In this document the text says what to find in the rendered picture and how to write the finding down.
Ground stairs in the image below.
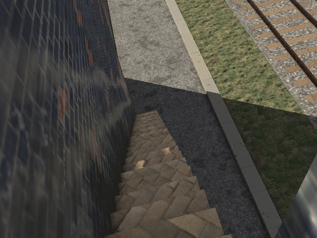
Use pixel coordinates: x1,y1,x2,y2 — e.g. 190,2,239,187
104,110,233,238

